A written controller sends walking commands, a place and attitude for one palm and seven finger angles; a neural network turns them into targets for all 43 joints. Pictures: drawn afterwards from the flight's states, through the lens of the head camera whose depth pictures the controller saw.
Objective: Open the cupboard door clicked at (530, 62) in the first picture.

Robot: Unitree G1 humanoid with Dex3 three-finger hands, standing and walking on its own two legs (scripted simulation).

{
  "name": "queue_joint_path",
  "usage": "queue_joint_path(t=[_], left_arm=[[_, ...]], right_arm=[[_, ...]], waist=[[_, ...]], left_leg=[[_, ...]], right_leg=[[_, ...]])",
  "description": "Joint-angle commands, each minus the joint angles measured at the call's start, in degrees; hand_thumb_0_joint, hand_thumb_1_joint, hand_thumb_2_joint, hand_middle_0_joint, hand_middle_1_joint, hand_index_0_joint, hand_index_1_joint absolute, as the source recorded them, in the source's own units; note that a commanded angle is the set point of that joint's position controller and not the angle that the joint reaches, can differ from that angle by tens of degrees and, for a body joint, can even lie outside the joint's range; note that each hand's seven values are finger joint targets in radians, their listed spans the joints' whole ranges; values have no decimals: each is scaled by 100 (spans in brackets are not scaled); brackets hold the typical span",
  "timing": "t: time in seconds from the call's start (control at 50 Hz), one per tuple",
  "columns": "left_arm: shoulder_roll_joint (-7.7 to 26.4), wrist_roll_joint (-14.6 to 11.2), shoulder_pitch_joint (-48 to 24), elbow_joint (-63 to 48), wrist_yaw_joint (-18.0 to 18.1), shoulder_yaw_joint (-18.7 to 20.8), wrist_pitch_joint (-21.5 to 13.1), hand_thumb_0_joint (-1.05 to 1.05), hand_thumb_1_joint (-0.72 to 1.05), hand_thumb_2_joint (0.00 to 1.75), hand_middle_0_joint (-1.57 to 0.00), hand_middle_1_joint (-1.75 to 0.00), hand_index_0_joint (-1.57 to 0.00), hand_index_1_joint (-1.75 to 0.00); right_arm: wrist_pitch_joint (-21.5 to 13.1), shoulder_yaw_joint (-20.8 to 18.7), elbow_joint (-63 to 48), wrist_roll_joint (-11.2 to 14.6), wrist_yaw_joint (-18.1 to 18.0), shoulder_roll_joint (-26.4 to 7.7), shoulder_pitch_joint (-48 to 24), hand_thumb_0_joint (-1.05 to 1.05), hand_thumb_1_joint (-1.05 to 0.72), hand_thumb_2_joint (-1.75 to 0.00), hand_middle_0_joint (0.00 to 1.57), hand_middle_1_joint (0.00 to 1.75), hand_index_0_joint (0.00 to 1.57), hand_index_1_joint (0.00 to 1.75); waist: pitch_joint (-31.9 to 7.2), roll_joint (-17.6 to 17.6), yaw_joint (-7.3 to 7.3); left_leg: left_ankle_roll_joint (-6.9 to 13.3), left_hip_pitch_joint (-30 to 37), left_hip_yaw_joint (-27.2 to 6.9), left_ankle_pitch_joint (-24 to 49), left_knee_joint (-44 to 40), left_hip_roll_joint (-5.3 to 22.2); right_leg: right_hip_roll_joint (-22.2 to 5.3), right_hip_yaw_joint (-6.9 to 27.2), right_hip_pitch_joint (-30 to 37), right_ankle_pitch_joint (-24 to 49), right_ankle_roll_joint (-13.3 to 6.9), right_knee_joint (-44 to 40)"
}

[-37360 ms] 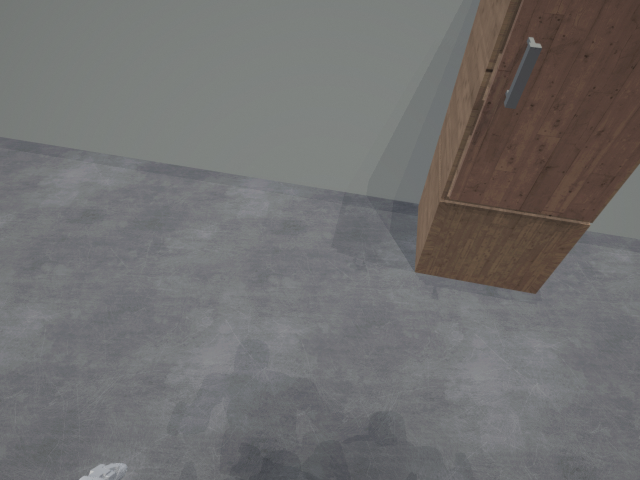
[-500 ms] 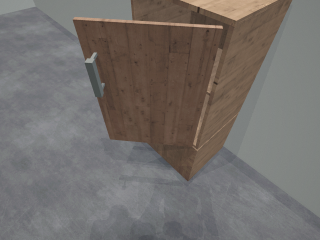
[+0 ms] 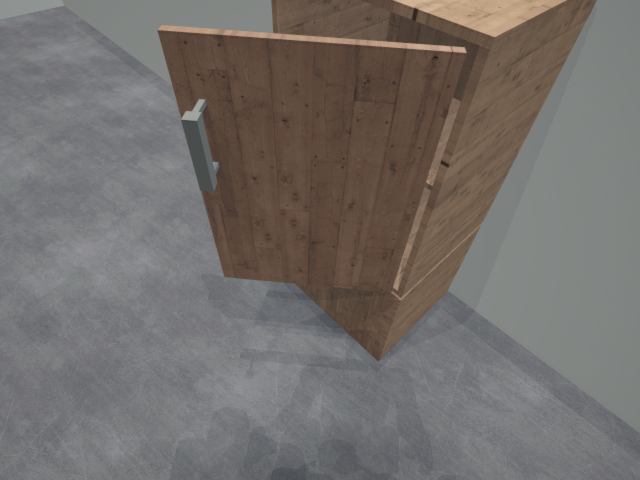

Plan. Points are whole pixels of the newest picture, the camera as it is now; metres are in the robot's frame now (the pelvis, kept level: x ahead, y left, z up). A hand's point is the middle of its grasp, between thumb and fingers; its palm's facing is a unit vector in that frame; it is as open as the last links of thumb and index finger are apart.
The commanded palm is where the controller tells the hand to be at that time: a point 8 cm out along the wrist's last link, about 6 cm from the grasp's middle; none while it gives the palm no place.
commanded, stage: come to a stop and stand still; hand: left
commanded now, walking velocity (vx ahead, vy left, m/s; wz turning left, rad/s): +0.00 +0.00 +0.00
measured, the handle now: (204, 146) +0.59 +0.23 +0.08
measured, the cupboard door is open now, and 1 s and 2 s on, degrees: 41 41 41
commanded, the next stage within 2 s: look again from close up in 1.00 s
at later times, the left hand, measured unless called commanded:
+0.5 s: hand out of the picture -0.01 +0.19 -0.17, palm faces +0.01 -0.98 -0.22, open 7.4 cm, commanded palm none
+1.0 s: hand out of the picture -0.06 +0.18 -0.18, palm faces +0.02 -0.98 -0.19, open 7.4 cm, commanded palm none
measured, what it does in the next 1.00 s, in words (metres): stands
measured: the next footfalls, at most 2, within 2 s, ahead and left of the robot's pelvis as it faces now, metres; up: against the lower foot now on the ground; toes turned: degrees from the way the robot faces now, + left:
none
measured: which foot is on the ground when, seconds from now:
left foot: down 0.00-1.00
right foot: down 0.00-1.00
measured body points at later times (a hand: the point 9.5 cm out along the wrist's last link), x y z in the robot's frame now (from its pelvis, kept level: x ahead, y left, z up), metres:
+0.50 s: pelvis -0.04 +0.00 +0.00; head -0.04 +0.01 +0.45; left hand -0.01 +0.24 -0.15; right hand +0.02 -0.23 -0.15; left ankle +0.00 +0.12 -0.73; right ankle -0.05 -0.13 -0.73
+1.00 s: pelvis -0.04 +0.00 +0.01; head -0.04 +0.02 +0.45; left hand -0.06 +0.23 -0.16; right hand -0.03 -0.24 -0.14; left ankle +0.00 +0.12 -0.73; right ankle -0.05 -0.13 -0.73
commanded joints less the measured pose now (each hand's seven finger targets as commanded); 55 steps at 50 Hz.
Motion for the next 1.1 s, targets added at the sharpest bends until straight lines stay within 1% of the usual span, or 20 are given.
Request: queue_joint_path(t=[0.0,0.08,0.1,0.12,0.14,0.16,0.18,0.2,0.22,0.26,0.3,0.4,0.42,0.5,0.6,0.68,0.8,0.82,0.9,1.08], left_arm=[[772,8,227,-217,36,158,-92,0,90,90,-20,-30,-20,-30],[881,14,131,-200,21,161,-97,0,90,90,-20,-30,-20,-30],[517,68,576,-75,262,99,-164,0,90,90,-20,-30,-20,-30],[743,61,460,-178,252,127,-194,0,90,90,-20,-30,-20,-30],[741,28,483,-313,211,95,-220,0,90,90,-20,-30,-20,-30],[655,6,446,-334,203,85,-227,0,90,90,-20,-30,-20,-30],[657,0,499,-359,195,95,-212,0,90,90,-20,-30,-20,-30],[661,-8,508,-379,185,97,-195,0,90,90,-20,-30,-20,-30],[660,14,449,-403,176,86,-157,0,90,90,-20,-30,-20,-30],[650,12,408,-424,147,73,-95,0,90,90,-20,-30,-20,-30],[664,6,297,-470,113,58,-60,0,90,90,-20,-30,-20,-30],[729,13,252,-505,43,45,-26,0,90,90,-20,-30,-20,-30],[712,26,296,-505,42,50,-30,0,90,90,-20,-30,-20,-30],[670,18,443,-454,30,55,-54,0,90,90,-20,-30,-20,-30],[641,11,575,-326,20,64,-96,0,90,90,-20,-30,-20,-30],[636,1,617,-195,16,59,-124,0,90,90,-20,-30,-20,-30],[630,-6,664,-30,16,50,-131,0,90,90,-20,-30,-20,-30],[622,1,704,-14,19,48,-135,0,90,90,-20,-30,-20,-30],[618,-3,657,46,12,49,-131,0,90,90,-20,-30,-20,-30],[629,10,573,69,4,55,-133,0,90,90,-20,-30,-20,-30]], right_arm=[[-123,-172,-250,28,-71,-887,49,0,-90,-90,20,30,20,30],[-117,-178,-232,36,-65,-972,-96,0,-90,-90,20,30,20,30],[-95,-196,-521,95,-50,-918,-156,0,-90,-90,20,30,20,30],[-60,-135,-668,57,-31,-793,-68,0,-90,-90,20,30,20,30],[-103,-156,-598,1,-29,-677,350,0,-90,-90,20,30,20,30],[-116,-181,-587,-2,-50,-795,440,0,-90,-90,20,30,20,30],[-103,-205,-610,32,-61,-856,404,0,-90,-90,20,30,20,30],[-84,-211,-652,45,-68,-878,322,0,-90,-90,20,30,20,30],[-74,-202,-671,31,-67,-855,274,0,-90,-90,20,30,20,30],[-29,-189,-730,38,-68,-847,73,0,-90,-90,20,30,20,30],[-3,-189,-731,35,-46,-832,16,0,-90,-90,20,30,20,30],[47,-195,-664,20,16,-788,20,0,-90,-90,20,30,20,30],[40,-202,-640,17,15,-764,42,0,-90,-90,20,30,20,30],[13,-209,-552,16,20,-743,203,0,-90,-90,20,30,20,30],[-48,-194,-386,36,5,-740,325,0,-90,-90,20,30,20,30],[-76,-182,-225,53,-8,-735,382,0,-90,-90,20,30,20,30],[-86,-171,-34,66,-21,-753,419,0,-90,-90,20,30,20,30],[-87,-171,-16,73,-24,-731,407,0,-90,-90,20,30,20,30],[-83,-180,41,66,-25,-770,367,0,-90,-90,20,30,20,30],[-98,-187,74,63,-27,-824,229,0,-90,-90,20,30,20,30]], waist=[[-189,286,15],[-172,159,16],[-59,413,22],[-104,548,-110],[-750,260,-180],[-1095,171,-146],[-1169,252,-99],[-1060,268,-65],[-795,411,-58],[-229,213,-34],[48,64,-48],[461,162,-79],[546,149,-55],[261,21,-57],[181,115,-26],[193,77,-19],[212,189,-9],[202,123,7],[208,172,-6],[180,199,1]], left_leg=[[238,449,-508,1543,-556,489],[231,477,-496,1481,-598,493],[60,458,-290,2622,472,642],[-9,301,-323,2405,339,485],[69,500,-390,2416,156,510],[133,671,-478,3145,239,577],[176,805,-496,3540,230,624],[201,791,-502,3507,223,623],[217,692,-501,3550,136,629],[209,337,-540,2502,-65,546],[194,144,-581,1435,-355,466],[151,-141,-648,-478,-862,307],[166,-186,-680,-480,-922,321],[162,-108,-720,-539,-984,320],[167,-107,-736,-301,-1040,355],[151,-19,-679,38,-983,356],[146,21,-687,113,-1053,397],[149,65,-670,227,-1031,405],[134,74,-694,82,-1098,409],[130,140,-710,246,-1160,442]], right_leg=[[-320,264,-315,1390,-253,-463],[-355,306,-296,1471,-251,-543],[-585,560,-549,2880,-151,-619],[-716,499,-314,3593,-254,-455],[-609,416,1,3704,-355,-4],[-491,214,214,3642,-340,161],[-426,162,190,3277,-321,183],[-394,144,111,2942,-303,93],[-337,117,-2,2628,-302,76],[-303,196,-276,1923,-294,-188],[-299,252,-458,1224,-296,-367],[-288,409,-938,-429,-304,-826],[-266,386,-949,-336,-303,-849],[-301,413,-908,-416,-291,-906],[-344,378,-768,-92,-295,-926],[-378,391,-722,127,-299,-990],[-387,376,-642,251,-293,-1036],[-384,367,-611,339,-289,-1056],[-391,378,-646,236,-285,-1079],[-389,367,-581,473,-266,-1076]])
